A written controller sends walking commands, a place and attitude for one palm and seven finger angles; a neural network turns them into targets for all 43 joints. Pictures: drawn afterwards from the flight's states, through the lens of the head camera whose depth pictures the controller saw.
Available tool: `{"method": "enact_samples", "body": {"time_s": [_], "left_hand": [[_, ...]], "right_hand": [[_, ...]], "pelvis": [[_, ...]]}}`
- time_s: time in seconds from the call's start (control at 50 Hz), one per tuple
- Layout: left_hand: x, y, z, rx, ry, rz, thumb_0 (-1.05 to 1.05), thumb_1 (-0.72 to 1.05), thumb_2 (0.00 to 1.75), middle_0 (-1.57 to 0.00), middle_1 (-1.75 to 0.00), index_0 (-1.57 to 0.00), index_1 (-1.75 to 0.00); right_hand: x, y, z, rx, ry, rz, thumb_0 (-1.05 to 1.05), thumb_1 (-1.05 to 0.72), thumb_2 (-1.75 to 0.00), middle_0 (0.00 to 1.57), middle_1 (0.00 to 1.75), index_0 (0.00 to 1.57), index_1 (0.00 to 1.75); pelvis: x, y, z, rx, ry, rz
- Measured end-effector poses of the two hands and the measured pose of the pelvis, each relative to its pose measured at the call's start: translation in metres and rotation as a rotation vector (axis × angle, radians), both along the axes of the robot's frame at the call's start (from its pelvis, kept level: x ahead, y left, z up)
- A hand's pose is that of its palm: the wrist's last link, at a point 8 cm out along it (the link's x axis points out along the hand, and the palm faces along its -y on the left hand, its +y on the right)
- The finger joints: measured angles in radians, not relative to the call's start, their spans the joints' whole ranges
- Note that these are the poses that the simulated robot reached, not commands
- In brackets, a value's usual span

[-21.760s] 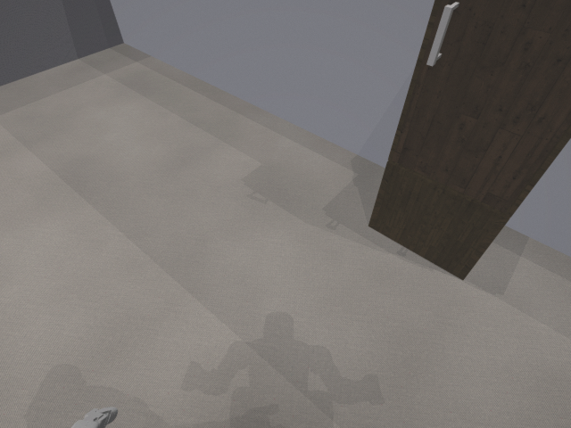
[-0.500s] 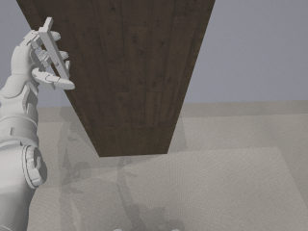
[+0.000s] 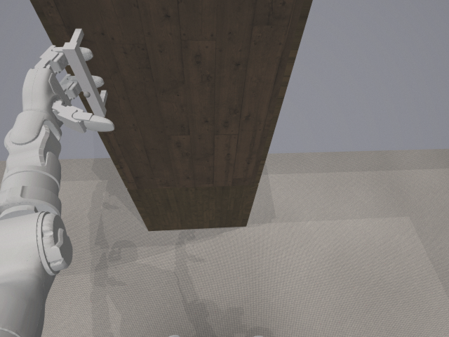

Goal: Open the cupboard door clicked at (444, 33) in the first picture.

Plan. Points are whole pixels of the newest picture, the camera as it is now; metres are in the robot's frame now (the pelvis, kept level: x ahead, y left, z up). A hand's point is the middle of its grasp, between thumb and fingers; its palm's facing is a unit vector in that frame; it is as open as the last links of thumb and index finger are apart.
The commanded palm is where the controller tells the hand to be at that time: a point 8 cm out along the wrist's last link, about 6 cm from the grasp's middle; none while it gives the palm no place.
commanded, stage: close the thumb around the handle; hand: left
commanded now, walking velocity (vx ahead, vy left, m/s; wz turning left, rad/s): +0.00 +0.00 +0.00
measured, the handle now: (89, 76) +0.55 +0.22 +0.14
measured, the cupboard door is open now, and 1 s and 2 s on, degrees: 0 0 37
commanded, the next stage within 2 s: pull the door open along its arc in 0.78 s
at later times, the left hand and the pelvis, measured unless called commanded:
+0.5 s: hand (97, 91) +0.50 +0.19 +0.15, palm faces +0.01 -1.00 +0.00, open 9.2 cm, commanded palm +0.47 +0.24 +0.14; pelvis -0.01 +0.00 +0.00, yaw +0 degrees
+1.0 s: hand (98, 93) +0.50 +0.19 +0.15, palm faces +0.02 -1.00 +0.00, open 5.4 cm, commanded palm +0.46 +0.24 +0.14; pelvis +0.00 +0.00 +0.00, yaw +0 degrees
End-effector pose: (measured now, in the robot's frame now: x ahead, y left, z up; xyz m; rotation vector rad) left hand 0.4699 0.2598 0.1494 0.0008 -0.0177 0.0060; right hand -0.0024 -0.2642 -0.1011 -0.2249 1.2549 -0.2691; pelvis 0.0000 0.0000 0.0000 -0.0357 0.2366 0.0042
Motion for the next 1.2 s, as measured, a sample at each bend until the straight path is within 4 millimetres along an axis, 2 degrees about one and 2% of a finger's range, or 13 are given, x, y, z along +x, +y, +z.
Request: {"method": "enact_samples", "body": {"time_s": [0.16,0.26,0.54,0.66,0.74,1.04,1.2], "left_hand": [[-0.003,-0.008,-0.005,-0.014,0.028,-0.004,-0.01,-0.49,0.31,-0.3,-1.21,-0.3,-1.2],[0.0,-0.012,-0.005,-0.008,0.021,0.005,-0.01,-0.37,0.36,-0.31,-1.22,-0.31,-1.21],[0.006,-0.015,0.0,0.005,0.009,0.007,0.0,0.31,0.65,-0.36,-1.29,-0.35,-1.28],[0.005,-0.016,-0.001,-0.002,0.015,0.011,0.01,0.63,0.79,-0.38,-1.32,-0.37,-1.32],[0.005,-0.016,-0.002,0.007,0.022,0.012,0.01,0.76,0.85,-0.39,-1.34,-0.38,-1.33],[0.003,-0.017,-0.003,0.001,0.013,0.012,0.01,0.79,0.83,-0.38,-1.35,-0.37,-1.35],[-0.018,-0.019,-0.004,0.001,-0.012,-0.007,0.01,0.79,0.81,-0.37,-1.35,-0.35,-1.35]], "right_hand": [[0.0,-0.003,0.002,-0.016,-0.021,0.006,0.0,-0.91,-0.89,0.2,0.3,0.21,0.3],[0.001,-0.002,0.001,-0.016,-0.036,0.01,0.0,-0.91,-0.89,0.2,0.3,0.21,0.3],[-0.012,0.003,-0.002,0.006,-0.008,-0.012,0.0,-0.91,-0.89,0.21,0.3,0.21,0.3],[-0.01,0.002,-0.003,0.009,0.0,-0.011,0.0,-0.91,-0.89,0.21,0.3,0.21,0.3],[-0.005,0.0,-0.002,0.004,-0.006,-0.004,0.0,-0.91,-0.89,0.21,0.3,0.21,0.3],[0.015,-0.005,0.0,0.002,-0.05,0.001,0.0,-0.91,-0.89,0.2,0.3,0.21,0.3],[0.035,-0.001,0.002,0.03,-0.108,-0.012,0.0,-0.91,-0.89,0.2,0.3,0.21,0.3]], "pelvis": [[-0.005,0.001,0.0,-0.001,-0.008,0.006],[-0.009,0.001,-0.001,0.0,-0.004,0.006],[-0.006,0.0,-0.001,0.002,0.008,-0.006],[-0.003,0.0,0.0,0.002,0.0,-0.003],[-0.003,-0.001,0.0,0.003,0.002,0.001],[0.003,-0.003,0.001,0.007,-0.002,-0.007],[0.012,-0.003,0.005,0.013,-0.028,-0.027]]}}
